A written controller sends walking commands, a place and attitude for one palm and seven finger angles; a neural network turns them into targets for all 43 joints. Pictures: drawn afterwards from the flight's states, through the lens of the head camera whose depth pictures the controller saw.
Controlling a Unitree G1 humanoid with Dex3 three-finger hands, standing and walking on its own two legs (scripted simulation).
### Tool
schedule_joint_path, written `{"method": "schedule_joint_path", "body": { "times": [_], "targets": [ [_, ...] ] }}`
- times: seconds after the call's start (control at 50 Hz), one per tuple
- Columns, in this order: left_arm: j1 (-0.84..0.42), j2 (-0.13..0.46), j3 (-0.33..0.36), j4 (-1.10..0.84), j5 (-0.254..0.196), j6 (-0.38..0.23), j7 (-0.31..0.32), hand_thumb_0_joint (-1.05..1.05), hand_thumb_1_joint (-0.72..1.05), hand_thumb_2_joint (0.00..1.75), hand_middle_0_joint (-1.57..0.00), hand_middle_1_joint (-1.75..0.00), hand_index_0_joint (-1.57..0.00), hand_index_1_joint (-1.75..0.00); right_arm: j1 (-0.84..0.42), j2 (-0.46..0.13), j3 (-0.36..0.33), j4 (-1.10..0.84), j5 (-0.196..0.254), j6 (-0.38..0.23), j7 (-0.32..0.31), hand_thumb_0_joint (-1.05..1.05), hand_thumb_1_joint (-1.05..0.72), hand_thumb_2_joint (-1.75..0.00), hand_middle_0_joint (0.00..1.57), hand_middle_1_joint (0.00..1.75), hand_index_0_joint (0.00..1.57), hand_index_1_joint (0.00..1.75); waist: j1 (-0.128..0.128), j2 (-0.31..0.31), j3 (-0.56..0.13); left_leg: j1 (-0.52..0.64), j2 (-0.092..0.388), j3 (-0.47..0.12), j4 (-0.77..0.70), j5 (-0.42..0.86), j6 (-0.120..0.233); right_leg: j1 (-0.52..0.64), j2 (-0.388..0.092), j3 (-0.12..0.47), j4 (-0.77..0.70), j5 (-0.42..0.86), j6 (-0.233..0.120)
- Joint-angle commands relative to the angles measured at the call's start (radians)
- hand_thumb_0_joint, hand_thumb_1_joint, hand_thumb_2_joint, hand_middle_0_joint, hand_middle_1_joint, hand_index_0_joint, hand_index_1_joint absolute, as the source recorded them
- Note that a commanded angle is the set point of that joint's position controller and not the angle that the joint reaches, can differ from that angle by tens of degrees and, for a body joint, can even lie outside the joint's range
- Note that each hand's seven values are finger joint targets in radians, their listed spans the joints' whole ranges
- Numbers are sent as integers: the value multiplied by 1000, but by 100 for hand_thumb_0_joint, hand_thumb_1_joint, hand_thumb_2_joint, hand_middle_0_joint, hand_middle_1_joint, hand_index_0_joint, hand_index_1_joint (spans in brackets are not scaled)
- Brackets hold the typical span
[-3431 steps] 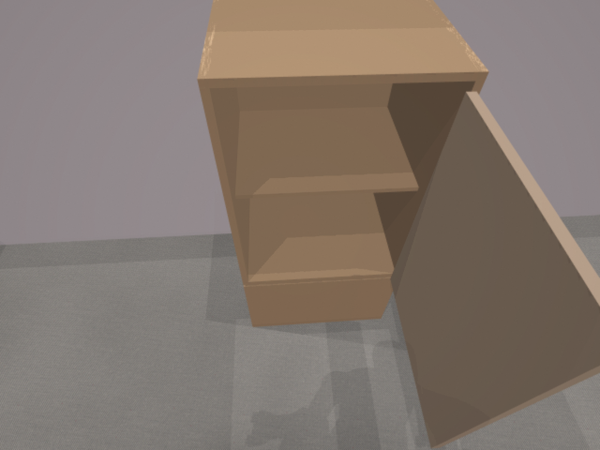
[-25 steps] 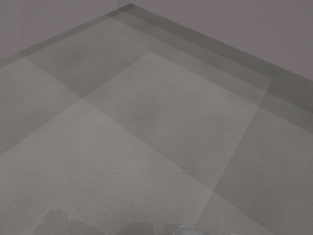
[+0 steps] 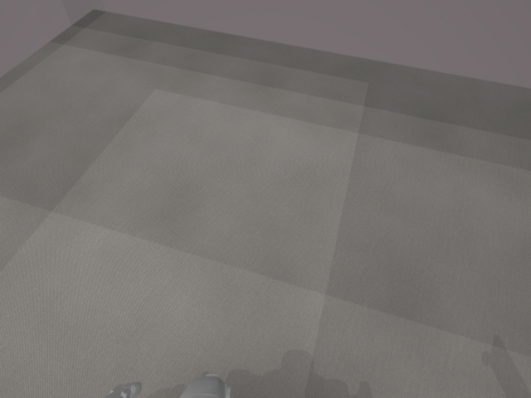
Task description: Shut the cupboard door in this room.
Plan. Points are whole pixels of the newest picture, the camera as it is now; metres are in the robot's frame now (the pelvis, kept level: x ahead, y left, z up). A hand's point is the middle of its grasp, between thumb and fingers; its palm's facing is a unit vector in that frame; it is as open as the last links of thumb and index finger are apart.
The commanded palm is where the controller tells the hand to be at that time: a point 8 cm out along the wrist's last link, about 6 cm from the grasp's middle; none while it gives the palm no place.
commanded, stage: turn to face it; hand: left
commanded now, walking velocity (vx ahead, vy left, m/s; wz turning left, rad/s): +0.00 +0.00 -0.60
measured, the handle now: out of the picture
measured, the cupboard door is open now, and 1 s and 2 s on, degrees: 27 27 27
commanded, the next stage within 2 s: none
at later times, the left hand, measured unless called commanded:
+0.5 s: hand (187, 353) +0.20 +0.15 -0.16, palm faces -0.30 -0.91 -0.28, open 7.4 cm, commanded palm none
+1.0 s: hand (210, 321) +0.26 +0.12 -0.17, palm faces -0.54 -0.82 -0.19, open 7.4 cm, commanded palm none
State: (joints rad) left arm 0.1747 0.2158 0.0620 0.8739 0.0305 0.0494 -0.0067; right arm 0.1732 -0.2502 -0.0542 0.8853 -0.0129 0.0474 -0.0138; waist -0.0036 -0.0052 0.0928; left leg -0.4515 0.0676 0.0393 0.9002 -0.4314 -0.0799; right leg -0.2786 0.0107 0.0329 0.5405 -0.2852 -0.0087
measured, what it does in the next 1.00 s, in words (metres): steps on the spot, turning right: left foot, then right foot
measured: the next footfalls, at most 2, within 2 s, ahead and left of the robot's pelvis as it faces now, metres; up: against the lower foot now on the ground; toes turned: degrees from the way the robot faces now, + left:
left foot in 0.08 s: +0.08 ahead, +0.14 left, +0.00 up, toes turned +0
right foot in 0.44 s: +0.02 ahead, -0.13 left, +0.00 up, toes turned -22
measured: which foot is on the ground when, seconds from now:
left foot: up 0.00-0.06, down 0.08-0.44, up 0.46-0.78, down 0.80-1.00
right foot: down 0.00-0.08, up 0.10-0.42, down 0.44-0.80, up 0.82-1.00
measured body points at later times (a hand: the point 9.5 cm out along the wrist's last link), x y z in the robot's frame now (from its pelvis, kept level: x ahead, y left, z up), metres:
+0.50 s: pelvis +0.02 -0.01 -0.01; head +0.07 -0.05 +0.43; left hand +0.22 +0.20 -0.13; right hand -0.02 -0.28 -0.17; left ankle +0.03 +0.13 -0.70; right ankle -0.02 -0.11 -0.74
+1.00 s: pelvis +0.07 +0.00 +0.01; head +0.13 -0.01 +0.45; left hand +0.29 +0.17 -0.15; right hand +0.00 -0.26 -0.11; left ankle +0.12 +0.09 -0.73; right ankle -0.04 -0.10 -0.65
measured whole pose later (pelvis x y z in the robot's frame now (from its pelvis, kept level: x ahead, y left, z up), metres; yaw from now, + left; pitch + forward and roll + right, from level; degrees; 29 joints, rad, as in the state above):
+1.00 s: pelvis +0.07 +0.00 +0.01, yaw -36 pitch +1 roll -3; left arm 0.17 0.27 0.10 0.89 0.02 0.08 -0.04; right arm 0.19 -0.19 -0.01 0.85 -0.03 0.01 -0.02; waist 0.02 -0.03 0.09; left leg -0.24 0.11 0.15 0.51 -0.29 0.01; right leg -0.47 -0.01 -0.03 1.08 -0.48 0.05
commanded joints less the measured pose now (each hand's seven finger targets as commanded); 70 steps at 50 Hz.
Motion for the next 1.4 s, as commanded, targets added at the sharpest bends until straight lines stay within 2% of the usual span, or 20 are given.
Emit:
{"method": "schedule_joint_path", "body": {
  "times": [0.0, 0.02, 0.06, 0.08, 0.18, 0.36, 0.4, 0.42, 0.44, 0.54, 0.74, 0.78, 0.8, 0.9, 1.06, 1.14, 1.18, 1.2, 1.3, 1.38],
  "targets": [
    [-41, 215, 62, -84, -4, -13, 8, 0, 90, 90, -20, -30, -20, -30, 83, -66, -9, -68, 5, -34, -15, 0, -90, -90, 20, 30, 20, 30, -22, -150, -150, 141, -37, 16, -269, 113, 8, 32, -196, 245, -89, 363, -137],
    [-51, 202, 59, -85, -11, -8, 6, 0, 90, 90, -20, -30, -20, -30, 118, -76, -9, -56, 4, -42, -17, 0, -90, -90, 20, 30, 20, 30, -38, -124, -155, 241, -38, 18, -402, 207, 12, -26, -164, 232, -48, 318, -97],
    [-5, 94, 37, -108, -24, 0, -6, 0, 90, 90, -20, -30, -20, -30, 166, -231, -35, -61, -15, -56, -20, 0, -90, -90, 20, 30, 20, 30, -38, 320, -177, 393, 330, -355, -605, 347, 150, -259, 47, 23, 294, -231, 15],
    [-13, 121, 38, -117, -15, -2, -10, 0, 90, 90, -20, -30, -20, -30, 165, -243, -31, -72, -20, -54, -26, 0, -90, -90, 20, 30, 20, 30, -47, 294, -175, 344, 425, -412, -617, 387, 234, -272, 22, 8, 495, -357, 26],
    [-39, 98, 43, -84, -14, 8, -35, 0, 90, 90, -20, -30, -20, -30, 68, -153, -9, -85, -23, -56, -33, 0, -90, -90, 20, 30, 20, 30, -7, 184, -121, 349, 281, -64, -533, 679, 207, -275, -48, -43, 593, -203, 62],
    [-23, 88, 34, -87, -9, -4, -37, 0, 90, 90, -20, -30, -20, -30, 73, -189, -44, -44, -16, -36, -12, 0, -90, -90, 20, 30, 20, 30, -4, 212, -140, 306, 287, 91, -397, 529, 148, -4, -5, -157, 65, -30, 25],
    [98, 195, 57, -49, 0, -23, -24, 0, 90, 90, -20, -30, -20, -30, 60, -139, -40, -67, -1, -32, -3, 0, -90, -90, 20, 30, 20, 30, 60, -50, -191, 85, 177, 169, -114, 264, 49, 288, -154, 30, -165, 248, -42],
    [146, 292, 74, -34, -1, -30, -9, 0, 90, 90, -20, -30, -20, -30, -5, -70, -19, -120, 1, -30, 0, 0, -90, -90, 20, 30, 20, 30, 93, -299, -163, -159, 27, 156, 119, -220, 1, 329, -379, 338, -191, 578, -156],
    [176, 305, 71, -32, -14, -25, 2, 0, 90, 90, -20, -30, -20, -30, -46, -93, -14, -137, 0, -16, -11, 0, -90, -90, 20, 30, 20, 30, 105, -220, -146, -178, 33, 8, 241, -217, 8, 249, -410, 348, -187, 625, -217],
    [-17, 192, 45, -86, -9, -29, 15, 0, 90, 90, -20, -30, -20, -30, 6, -92, -18, -73, -5, -12, -6, 0, -90, -90, 20, 30, 20, 30, -2, -158, -139, -111, 39, -31, 232, 26, -9, 130, -238, 185, -175, 448, -170],
    [-29, 202, 56, -70, -14, -13, 10, 0, 90, 90, -20, -30, -20, -30, 84, -84, -9, -67, 7, -42, -21, 0, -90, -90, 20, 30, 20, 30, -34, -122, -165, 238, -31, -6, -433, 220, 14, 10, -161, 269, -32, 417, -102],
    [18, 100, 36, -98, -26, -7, -4, 0, 90, 90, -20, -30, -20, -30, 137, -234, -31, -70, -15, -55, -24, 0, -90, -90, 20, 30, 20, 30, -30, 314, -198, 443, 339, -347, -585, 488, 165, -256, 55, 46, 284, -226, 13],
    [0, 130, 37, -103, -15, -7, -7, 0, 90, 90, -20, -30, -20, -30, 141, -241, -30, -76, -19, -50, -29, 0, -90, -90, 20, 30, 20, 30, -46, 286, -189, 390, 426, -380, -584, 530, 250, -267, 30, 11, 495, -366, 27],
    [-29, 104, 40, -78, -13, 5, -33, 0, 90, 90, -20, -30, -20, -30, 61, -159, -10, -94, -21, -54, -35, 0, -90, -90, 20, 30, 20, 30, -8, 175, -144, 403, 278, -73, -508, 772, 215, -294, -40, -31, 602, -206, 66],
    [-89, 83, 29, -97, -9, 5, -40, 0, 90, 90, -20, -30, -20, -30, 94, -184, -36, -51, -20, -40, -16, 0, -90, -90, 20, 30, 20, 30, -39, 235, -120, 350, 302, 50, -480, 623, 195, -134, -27, -132, 271, -156, 47],
    [24, 123, 38, -65, -7, -9, -34, 0, 90, 90, -20, -30, -20, -30, 52, -197, -45, -53, -11, -34, -8, 0, -90, -90, 20, 30, 20, 30, 33, 158, -146, 230, 259, 127, -290, 475, 105, 120, -13, -144, -48, 95, 7],
    [154, 302, 69, -28, -2, -33, -8, 0, 90, 90, -20, -30, -20, -30, -1, -77, -16, -120, 1, -31, 2, 0, -90, -90, 20, 30, 20, 30, 100, -285, -180, -161, 27, 161, 144, -220, 0, 359, -384, 343, -170, 627, -167],
    [176, 316, 67, -23, -15, -28, 4, 0, 90, 90, -20, -30, -20, -30, -48, -96, -12, -136, 1, -17, -11, 0, -90, -90, 20, 30, 20, 30, 109, -217, -157, -194, 35, 4, 257, -232, 7, 287, -414, 345, -168, 691, -223],
    [-33, 208, 43, -81, -8, -27, 19, 0, 90, 90, -20, -30, -20, -30, 20, -93, -11, -69, -3, -13, -7, 0, -90, -90, 20, 30, 20, 30, -3, -145, -162, -84, 46, -16, 210, 3, -13, 126, -249, 170, -159, 468, -177],
    [-30, 226, 50, -74, 0, -24, 11, 0, 90, 90, -20, -30, -20, -30, 24, -76, -8, -78, 0, -17, -4, 0, -90, -90, 20, 30, 20, 30, -1, -121, -138, -17, 3, 6, -5, 11, -9, 80, -229, 226, -170, 344, -182]
  ]
}}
